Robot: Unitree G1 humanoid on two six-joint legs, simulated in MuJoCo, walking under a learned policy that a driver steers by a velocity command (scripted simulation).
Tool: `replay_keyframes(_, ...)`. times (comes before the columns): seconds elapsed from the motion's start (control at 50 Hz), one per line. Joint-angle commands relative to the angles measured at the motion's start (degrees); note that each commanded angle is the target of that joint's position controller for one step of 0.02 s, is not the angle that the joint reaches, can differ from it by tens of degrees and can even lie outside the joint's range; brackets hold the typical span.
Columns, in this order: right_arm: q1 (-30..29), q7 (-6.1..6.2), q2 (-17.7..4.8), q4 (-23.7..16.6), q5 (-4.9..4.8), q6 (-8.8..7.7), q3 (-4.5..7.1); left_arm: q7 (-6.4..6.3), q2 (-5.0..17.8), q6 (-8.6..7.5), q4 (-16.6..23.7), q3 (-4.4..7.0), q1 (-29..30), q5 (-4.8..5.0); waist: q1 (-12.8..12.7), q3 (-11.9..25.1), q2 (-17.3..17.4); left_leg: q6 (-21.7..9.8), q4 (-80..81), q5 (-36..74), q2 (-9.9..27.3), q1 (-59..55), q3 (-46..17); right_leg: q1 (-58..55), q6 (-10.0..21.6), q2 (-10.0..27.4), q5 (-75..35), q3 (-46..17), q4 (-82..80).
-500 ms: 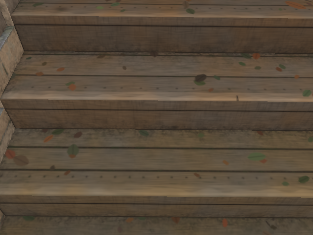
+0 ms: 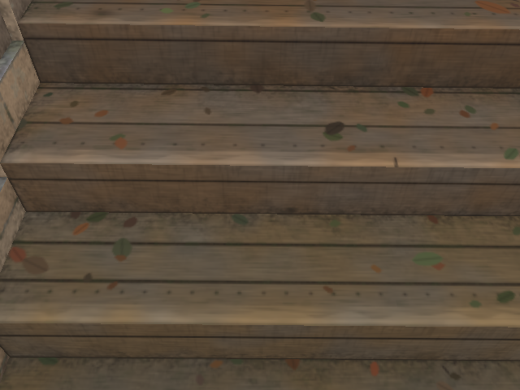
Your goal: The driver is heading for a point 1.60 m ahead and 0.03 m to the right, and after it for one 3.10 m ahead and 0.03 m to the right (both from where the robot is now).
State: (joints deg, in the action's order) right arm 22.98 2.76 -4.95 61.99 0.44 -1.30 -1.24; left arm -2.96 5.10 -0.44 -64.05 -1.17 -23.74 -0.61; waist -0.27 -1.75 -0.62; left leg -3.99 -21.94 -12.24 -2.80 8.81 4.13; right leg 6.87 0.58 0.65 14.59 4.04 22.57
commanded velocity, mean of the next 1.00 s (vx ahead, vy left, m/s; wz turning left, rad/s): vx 0.16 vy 0.00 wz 0.00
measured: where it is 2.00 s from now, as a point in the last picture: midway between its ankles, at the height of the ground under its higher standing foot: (231, 258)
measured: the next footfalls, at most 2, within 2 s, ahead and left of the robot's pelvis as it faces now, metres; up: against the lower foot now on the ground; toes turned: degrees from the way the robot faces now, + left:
left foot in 1.16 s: +0.39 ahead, +0.14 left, +0.16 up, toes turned +6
right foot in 1.68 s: +0.67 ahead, +0.00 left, +0.33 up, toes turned -6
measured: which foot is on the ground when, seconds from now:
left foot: down 0.00-0.78, up 0.80-1.00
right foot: down 0.00-1.00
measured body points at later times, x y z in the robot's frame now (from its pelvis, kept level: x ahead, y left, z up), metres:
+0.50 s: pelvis +0.00 +0.00 +0.00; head +0.01 +0.01 +0.45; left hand -0.06 +0.20 -0.16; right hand -0.04 -0.19 -0.16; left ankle +0.00 +0.07 -0.74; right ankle -0.03 -0.11 -0.74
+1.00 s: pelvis +0.10 +0.00 -0.01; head +0.13 +0.01 +0.44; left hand -0.07 +0.20 -0.14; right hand +0.28 -0.20 -0.12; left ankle +0.10 +0.11 -0.45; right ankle -0.03 -0.11 -0.74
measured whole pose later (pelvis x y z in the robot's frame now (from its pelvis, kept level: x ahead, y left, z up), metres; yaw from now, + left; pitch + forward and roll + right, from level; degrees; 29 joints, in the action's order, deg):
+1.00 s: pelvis +0.10 +0.00 -0.01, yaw +1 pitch +3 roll +0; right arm 5.7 1.6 -7.1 47.0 1.3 -1.9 1.4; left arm -1.0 8.7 -4.8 -67.0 1.3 -35.1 -3.2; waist -3.2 0.8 -1.6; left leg -8.4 -118.1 -35.0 0.6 59.0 0.9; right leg -0.4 1.2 0.3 20.3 4.1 16.7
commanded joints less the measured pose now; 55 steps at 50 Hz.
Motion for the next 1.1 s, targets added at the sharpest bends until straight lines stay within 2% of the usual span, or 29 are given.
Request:
replay_keyframes(0.02,6.04,0.09,-3.36,-0.21,-0.01,-0.18,0.51,-0.08,2.9,-0.06,-0.24,0.42,-6.69,0.0,0.0,-5.06,0.53,0.13,4.61,7.76,9.09,1.49,-8.41,3.53,1.44,6.36,-4.52,-5.65,-4.07)
replay_keyframes(0.4,5.84,-0.06,-3.26,-0.72,0.01,-0.38,0.55,-0.12,2.82,0.07,-0.61,0.52,-6.95,0.05,0.02,-5.02,0.2,0.05,4.91,8.37,9.07,1.31,-8.53,3.46,1.19,6.28,-4.9,-5.45,-4.03)
replay_keyframes(0.46,5.86,0.16,-3.0,-0.74,-0.32,-0.73,0.33,-0.16,3.11,0.13,-0.24,0.64,-6.43,0.07,0.18,-4.81,0.26,0.2,5.31,8.4,9.0,1.13,-8.68,3.32,1.07,6.37,-5.26,-5.6,-3.71)
replay_keyframes(0.5,5.41,0.2,-3.04,-0.89,-0.14,-0.64,0.28,-0.13,2.88,0.18,-0.24,0.57,-6.29,-0.12,0.29,-4.56,0.88,-0.05,7.14,-0.45,8.32,1.61,-9.05,3.38,1.26,5.48,-0.88,-5.2,-4.26)
replay_keyframes(0.52,5.14,0.23,-3.73,-1.22,-0.09,-0.71,0.59,-0.09,3.5,0.24,-0.11,0.81,-5.84,-0.66,0.46,-5.29,1.47,-0.52,7.99,-4.94,7.9,2.76,-9.2,3.84,1.49,4.86,1.28,-4.8,-3.95)
replay_keyframes(0.56,4.68,0.24,-5.35,-1.81,-0.2,-0.61,1.32,0.09,3.94,0.19,0.4,1.21,-5.88,-0.83,0.38,-6.31,2.99,-2.21,9.09,-13.26,7.98,4.65,-10.85,5.35,1.98,2.8,6.83,-2.89,-0.91)
replay_keyframes(0.6,4.72,0.13,-6.59,-2.31,-0.26,-0.17,2.09,0.34,3.04,-0.13,1.17,1.21,-6.25,-0.62,0.42,-7.39,4.16,-4.64,10.08,-23.36,9.57,5.58,-13.98,8.68,2.73,0.4,12.54,-0.58,3.77)
replay_keyframes(0.62,5.82,-0.05,-7.82,-2.05,0.11,0.33,2.86,0.59,2.1,-0.45,1.58,1.04,-6.69,-0.8,0.35,-7.8,5.25,-6.01,10.08,-28.42,10.77,5.3,-15.58,10.73,3.56,0.0,14.46,0.23,6.02)
replay_keyframes(0.64,6.37,-0.19,-7.91,-2.15,0.09,0.54,3.24,0.87,2.04,-0.72,2.13,1.05,-6.18,-1.18,0.84,-8.55,4.96,-7.39,10.73,-31.31,12.42,5.76,-17.75,12.3,4.08,-0.44,14.89,0.85,8.13)
replay_keyframes(0.68,5.64,-0.38,-8.21,-2.62,-0.18,0.58,3.85,1.36,1.33,-1.36,2.82,0.95,-6.65,-1.66,0.36,-8.56,4.96,-9.57,11.89,-31.24,14.92,7.94,-20.69,11.1,5.24,-0.35,12.64,1.33,10.69)
replay_keyframes(0.7,3.84,-0.54,-8.01,-3.25,-0.83,0.36,3.95,1.33,1.37,-1.77,2.87,1.01,-7.44,-1.67,-0.24,-8.74,4.25,-9.92,12.02,-28.2,14.83,10.8,-20.51,8.08,5.64,-0.79,11.95,1.53,10.15)
replay_keyframes(0.72,1.17,-0.59,-8.55,-4.06,-0.97,0.08,4.2,1.26,0.96,-2.21,2.7,0.88,-9.11,-1.38,-1.74,-8.63,3.56,-9.69,10.6,-24.44,13.71,12.06,-18.25,5.45,6.31,-0.82,10.53,1.59,6.95)
replay_keyframes(0.74,-1.08,-0.61,-8.31,-4.79,-0.54,-0.22,4.36,1.19,1.25,-2.86,2.19,1.02,-11.44,-1.08,-3.2,-8.1,2.15,-9.02,7.05,-20.55,11.57,12.46,-14.73,2.82,7.04,-0.27,8.76,0.32,2.96)
replay_keyframes(0.76,-3.86,-0.64,-6.52,-6.13,-0.64,-0.96,3.95,0.85,2.27,-3.56,2.08,1.32,-12.38,-1.11,-3.83,-7.87,-1.38,-7.64,1.31,-11.35,8.45,14.62,-10.38,-1.21,7.64,1.67,6.23,-4.02,-0.49)
replay_keyframes(0.78,-5.98,-0.89,-3.23,-7.53,-1.08,-1.88,2.99,0.46,6.02,-4.19,1.88,2.3,-15.34,-1.05,-5.15,-7.0,-10.6,-5.52,-12.46,-5.14,2.42,20.09,-2.68,-6.69,9.49,8.99,1.77,-15.74,-7.26)
replay_keyframes(0.8,-5.62,-1.37,-1.89,-8.37,-0.24,-2.77,2.48,0.11,9.49,-3.94,1.04,3.52,-18.99,-1.31,-5.86,-6.54,-17.84,-3.78,-25.72,-9.86,0.37,29.35,2.04,-14.17,14.32,17.88,-9.7,-28.06,-12.12)
replay_keyframes(0.82,-5.87,-1.81,-5.26,-7.68,0.91,-3.03,3.45,-0.13,9.59,-3.61,0.36,4.0,-20.69,-1.41,-6.48,-6.98,-12.8,-2.4,-41.17,-18.69,0.66,35.61,2.99,-16.41,18.57,22.21,-16.68,-30.88,-11.59)
replay_keyframes(0.84,-7.5,-2.0,-5.76,-7.74,1.56,-2.92,4.04,-0.1,10.58,-3.65,-0.06,4.51,-21.19,-1.8,-6.26,-6.69,-6.28,-1.52,-58.31,-20.41,2.1,41.28,0.68,-17.01,21.23,22.49,-17.82,-29.46,-10.63)
replay_keyframes(0.86,-10.48,-1.94,-4.61,-9.31,1.26,-2.85,4.07,0.06,12.31,-3.86,-0.21,5.16,-19.22,-2.24,-5.01,-6.3,-4.87,-1.64,-73.43,-20.08,3.59,48.73,-2.45,-18.18,21.2,22.12,-16.57,-27.27,-10.57)
replay_keyframes(0.88,-15.12,-1.72,-3.6,-12.06,0.84,-2.66,3.86,0.48,12.21,-4.24,-0.65,5.24,-18.04,-2.63,-4.42,-6.0,-4.45,-2.25,-85.7,-21.2,4.41,56.7,-4.48,-19.44,19.71,21.71,-14.65,-24.74,-11.0)
replay_keyframes(0.92,-21.88,-1.03,-1.17,-17.11,0.76,-2.16,2.83,1.66,8.76,-4.76,-1.78,4.2,-16.48,-3.12,-3.58,-5.09,-2.16,-4.46,-100.17,-24.89,4.31,68.34,-6.68,-20.08,14.74,19.61,-5.89,-19.53,-10.8)
replay_keyframes(0.94,-23.65,-1.0,-0.11,-19.11,0.93,-2.04,2.14,2.01,7.6,-4.76,-2.09,3.56,-15.66,-2.93,-3.05,-5.66,-0.56,-5.17,-102.61,-25.27,4.44,71.66,-6.73,-17.94,12.7,19.09,-0.58,-17.81,-11.66)
replay_keyframes(0.98,-28.12,-1.52,1.38,-23.59,1.0,-1.55,0.5,2.18,7.34,-5.07,-1.97,2.49,-12.89,-2.57,-1.66,-8.99,0.73,-4.82,-99.16,-23.63,5.48,73.34,-3.64,-8.59,10.1,17.22,7.6,-13.77,-16.19)
replay_keyframes(1.0,-31.22,-1.46,2.13,-25.63,0.88,-1.22,-0.23,2.28,7.59,-5.34,-2.5,2.08,-13.32,-2.38,-2.58,-10.31,-1.96,-4.68,-102.97,-24.99,5.36,76.79,-1.35,-6.64,10.54,17.09,6.86,-13.29,-17.45)
replay_keyframes(1.02,-33.45,-1.4,1.89,-28.16,0.82,-0.9,-0.87,2.2,8.54,-5.69,-2.74,1.8,-12.74,-2.04,-1.86,-11.5,-2.48,-4.4,-99.75,-25.68,7.01,77.96,-0.77,-4.63,9.78,16.72,6.79,-11.33,-18.82)
replay_keyframes(1.04,-36.38,-1.3,4.02,-31.8,0.57,-0.34,-2.62,1.96,8.84,-5.57,-3.38,1.3,-11.3,-1.02,-0.4,-12.68,-2.71,-4.29,-89.3,-25.67,9.14,71.87,0.29,2.26,8.51,14.06,5.95,-8.33,-22.62)
replay_keyframes(1.06,-36.23,-1.19,1.48,-32.74,0.21,-0.22,-2.37,1.35,8.58,-5.73,-3.67,0.67,-11.39,-0.22,-0.87,-12.86,-2.48,-3.32,-85.4,-23.29,9.11,67.67,2.73,4.83,9.76,12.8,-0.8,-7.49,-25.11)
replay_keyframes(1.08,-33.05,-2.2,1.68,-33.54,0.26,-0.08,-3.39,0.58,10.69,-4.96,-1.47,1.06,-6.51,1.72,1.96,-11.59,2.02,-4.09,-65.82,-16.82,9.94,46.97,3.98,14.95,9.83,11.03,-16.92,-1.95,-30.21)
replay_keyframes(1.1,-29.49,-2.3,0.49,-31.95,-2.01,-0.33,-3.51,0.69,10.34,-4.78,0.59,0.51,-4.83,3.38,2.53,-4.31,2.04,-4.25,-53.53,-10.34,5.4,21.9,9.51,22.26,11.88,7.47,-47.01,1.0,-25.97)
Keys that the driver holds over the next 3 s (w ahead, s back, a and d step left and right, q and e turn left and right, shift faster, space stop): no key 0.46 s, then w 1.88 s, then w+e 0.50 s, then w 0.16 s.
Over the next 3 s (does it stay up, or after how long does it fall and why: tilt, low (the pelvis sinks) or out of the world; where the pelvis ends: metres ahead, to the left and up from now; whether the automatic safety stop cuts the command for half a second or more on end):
stays up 1.29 0.03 0.65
